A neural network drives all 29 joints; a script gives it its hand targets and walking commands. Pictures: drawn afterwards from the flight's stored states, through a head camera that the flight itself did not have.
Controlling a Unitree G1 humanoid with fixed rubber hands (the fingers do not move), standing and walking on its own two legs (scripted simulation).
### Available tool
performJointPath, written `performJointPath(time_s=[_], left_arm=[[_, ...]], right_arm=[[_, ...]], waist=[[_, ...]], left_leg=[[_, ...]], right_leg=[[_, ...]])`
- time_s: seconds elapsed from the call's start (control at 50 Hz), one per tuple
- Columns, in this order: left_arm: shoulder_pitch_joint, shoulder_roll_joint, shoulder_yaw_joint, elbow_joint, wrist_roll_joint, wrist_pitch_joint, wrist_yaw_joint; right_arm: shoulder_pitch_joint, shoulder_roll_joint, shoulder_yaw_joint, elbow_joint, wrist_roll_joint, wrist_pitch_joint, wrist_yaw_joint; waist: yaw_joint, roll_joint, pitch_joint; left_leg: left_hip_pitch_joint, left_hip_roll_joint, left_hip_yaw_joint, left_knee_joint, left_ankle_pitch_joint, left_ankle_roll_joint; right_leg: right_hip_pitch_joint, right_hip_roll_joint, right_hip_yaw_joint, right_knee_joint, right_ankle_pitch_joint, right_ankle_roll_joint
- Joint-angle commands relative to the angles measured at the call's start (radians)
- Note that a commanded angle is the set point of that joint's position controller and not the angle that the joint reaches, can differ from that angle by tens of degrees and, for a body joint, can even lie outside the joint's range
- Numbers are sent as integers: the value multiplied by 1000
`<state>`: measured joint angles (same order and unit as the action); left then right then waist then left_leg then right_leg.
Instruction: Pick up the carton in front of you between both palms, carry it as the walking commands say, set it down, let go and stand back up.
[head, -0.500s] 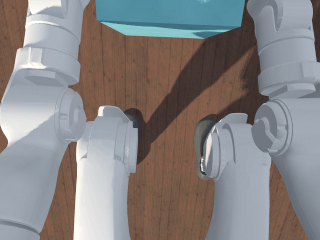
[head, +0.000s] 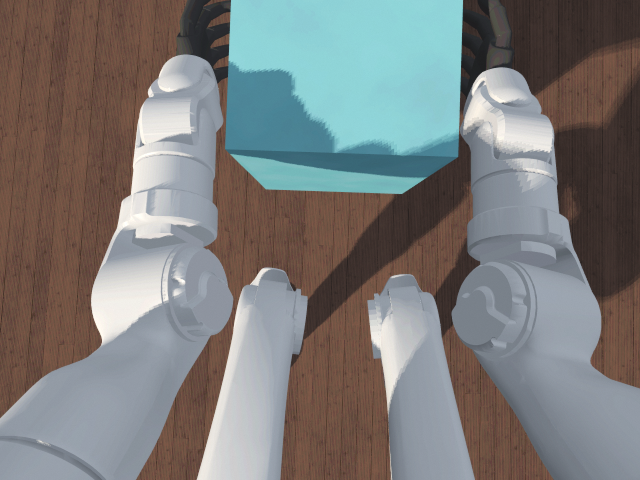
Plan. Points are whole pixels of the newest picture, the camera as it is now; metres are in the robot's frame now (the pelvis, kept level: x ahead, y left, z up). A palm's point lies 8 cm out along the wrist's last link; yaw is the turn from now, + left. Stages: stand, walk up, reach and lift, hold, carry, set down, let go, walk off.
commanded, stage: reach and lift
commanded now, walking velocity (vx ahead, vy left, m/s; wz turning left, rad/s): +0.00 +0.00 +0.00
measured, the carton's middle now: (339, 96) +0.54 +0.01 -0.12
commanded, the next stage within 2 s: none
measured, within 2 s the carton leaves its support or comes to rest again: neither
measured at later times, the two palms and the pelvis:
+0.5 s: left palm (134, 12) +0.50 +0.16 +0.09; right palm (585, 19) +0.50 -0.14 +0.10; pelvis +0.07 +0.00 +0.13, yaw +1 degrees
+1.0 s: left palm out of the picture +0.43 +0.15 +0.24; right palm out of the picture +0.44 -0.14 +0.24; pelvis +0.10 +0.00 +0.26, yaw +1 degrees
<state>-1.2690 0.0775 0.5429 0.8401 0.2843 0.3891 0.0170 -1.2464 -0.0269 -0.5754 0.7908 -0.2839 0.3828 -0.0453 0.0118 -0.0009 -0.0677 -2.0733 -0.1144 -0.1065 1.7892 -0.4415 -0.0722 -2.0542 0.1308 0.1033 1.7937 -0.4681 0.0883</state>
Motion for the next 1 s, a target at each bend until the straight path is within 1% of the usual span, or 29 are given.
performJointPath(time_s=[0.0,0.08,0.12,0.16,0.22,0.3,0.36,0.42,0.46,0.54,0.62,0.72,0.82,0.88,0.98], left_arm=[[-641,-1050,-431,-50,-168,21,-258],[-617,-1130,-568,-162,-243,41,-274],[-566,-1153,-616,-183,-262,49,-276],[-500,-1171,-646,-184,-268,52,-277],[-383,-1196,-656,-164,-257,49,-275],[-225,-1221,-639,-129,-226,27,-266],[-140,-1231,-650,-142,-216,-3,-254],[-66,-1233,-683,-180,-220,-34,-240],[-13,-1231,-703,-195,-222,-50,-232],[87,-1227,-723,-198,-215,-67,-227],[146,-1231,-747,-215,-215,-73,-230],[199,-1229,-770,-241,-216,-69,-235],[267,-1229,-770,-243,-206,-39,-244],[309,-1234,-777,-255,-205,-10,-248],[377,-1245,-809,-315,-220,37,-249]], right_arm=[[-696,1070,495,-21,169,24,242],[-632,1116,587,-98,229,38,252],[-577,1128,626,-107,247,44,255],[-513,1135,650,-108,254,45,259],[-403,1145,653,-98,252,38,264],[-258,1161,634,-69,236,17,270],[-175,1174,649,-76,235,-9,272],[-94,1187,693,-100,244,-36,267],[-42,1190,722,-116,249,-50,261],[49,1190,759,-134,240,-67,248],[118,1199,788,-158,229,-72,240],[203,1202,802,-164,216,-67,234],[269,1202,807,-177,206,-40,241],[304,1207,815,-196,207,-13,249],[362,1210,849,-253,224,35,264]], waist=[[35,-56,-1140],[15,-21,-1324],[10,-6,-1330],[7,7,-1287],[3,28,-1176],[2,44,-1036],[1,40,-995],[3,25,-1002],[5,13,-992],[7,-6,-908],[4,-17,-826],[-5,-15,-724],[-5,-4,-604],[-2,0,-543],[-1,1,-474]], left_leg=[[661,-46,221,-271,-28,60],[836,-50,219,-298,123,41],[885,-50,219,-316,168,31],[904,-50,216,-342,188,24],[924,-50,203,-398,199,20],[981,-51,175,-485,246,22],[1050,-50,150,-540,312,24],[1131,-48,128,-586,392,24],[1176,-46,116,-620,420,26],[1237,-43,102,-706,400,35],[1309,-40,91,-793,359,45],[1415,-31,74,-898,322,55],[1519,-21,62,-1015,295,60],[1601,-12,54,-1085,307,61],[1753,-1,42,-1190,385,57]], right_leg=[[632,49,-211,-276,-35,-42],[732,56,-218,-303,107,-42],[760,56,-216,-322,147,-44],[781,55,-209,-349,164,-45],[799,53,-196,-400,180,-47],[830,49,-172,-476,228,-51],[881,45,-154,-531,287,-51],[967,41,-136,-582,361,-51],[1031,39,-123,-621,393,-50],[1143,32,-97,-714,391,-51],[1245,24,-77,-808,365,-55],[1360,13,-58,-914,340,-63],[1480,1,-44,-1025,322,-69],[1560,-6,-37,-1092,335,-70],[1696,-16,-25,-1200,406,-69]])
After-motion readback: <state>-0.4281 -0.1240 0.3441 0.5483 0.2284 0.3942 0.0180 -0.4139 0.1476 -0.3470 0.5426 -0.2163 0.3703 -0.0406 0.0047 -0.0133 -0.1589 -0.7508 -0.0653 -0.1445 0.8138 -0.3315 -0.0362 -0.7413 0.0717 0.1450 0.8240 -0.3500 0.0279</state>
